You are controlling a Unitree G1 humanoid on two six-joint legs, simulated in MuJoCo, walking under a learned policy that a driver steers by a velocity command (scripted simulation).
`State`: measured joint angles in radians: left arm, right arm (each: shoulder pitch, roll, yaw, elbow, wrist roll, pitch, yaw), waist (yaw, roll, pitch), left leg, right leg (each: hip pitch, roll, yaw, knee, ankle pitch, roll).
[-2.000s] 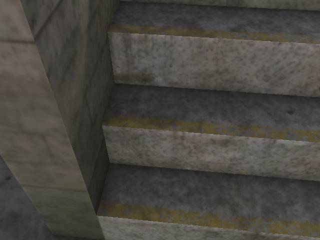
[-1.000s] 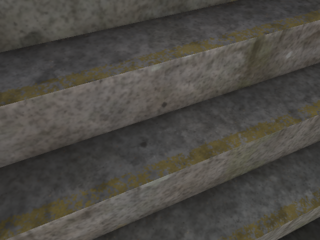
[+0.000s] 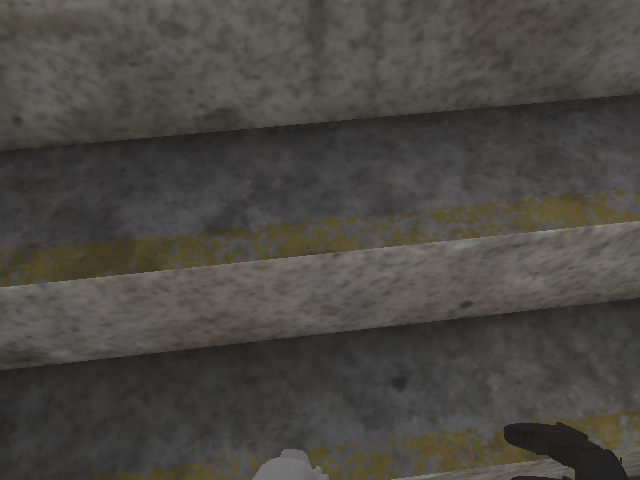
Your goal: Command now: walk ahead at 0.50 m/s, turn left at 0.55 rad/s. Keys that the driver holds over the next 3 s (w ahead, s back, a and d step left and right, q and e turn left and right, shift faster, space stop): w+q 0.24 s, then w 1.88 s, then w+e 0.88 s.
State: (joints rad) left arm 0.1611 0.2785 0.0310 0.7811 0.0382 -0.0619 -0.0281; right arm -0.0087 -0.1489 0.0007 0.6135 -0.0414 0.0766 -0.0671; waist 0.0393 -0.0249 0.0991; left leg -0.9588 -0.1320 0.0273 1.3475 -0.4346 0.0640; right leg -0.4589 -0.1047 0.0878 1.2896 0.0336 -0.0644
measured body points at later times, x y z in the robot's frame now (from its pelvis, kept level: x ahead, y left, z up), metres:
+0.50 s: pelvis +0.12 -0.06 +0.14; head +0.11 -0.05 +0.59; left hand +0.20 +0.18 +0.01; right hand +0.22 -0.30 +0.01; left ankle +0.13 +0.08 -0.59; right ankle +0.17 -0.15 -0.51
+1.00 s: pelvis +0.26 -0.08 +0.20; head +0.31 -0.09 +0.65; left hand +0.15 +0.10 +0.06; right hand +0.55 -0.15 +0.12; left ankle +0.33 +0.01 -0.37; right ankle +0.20 -0.17 -0.55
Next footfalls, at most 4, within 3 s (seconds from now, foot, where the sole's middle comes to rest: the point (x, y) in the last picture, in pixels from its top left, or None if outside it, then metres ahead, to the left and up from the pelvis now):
0.56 right None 0.22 -0.17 -0.63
0.92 left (332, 432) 0.37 0.03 -0.40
1.50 right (490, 173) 0.66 -0.17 -0.17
2.18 left None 0.83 0.17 0.06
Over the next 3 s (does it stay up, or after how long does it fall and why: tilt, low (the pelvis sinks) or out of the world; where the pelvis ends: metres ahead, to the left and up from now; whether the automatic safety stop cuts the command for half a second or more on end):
stays up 0.98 0.03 0.93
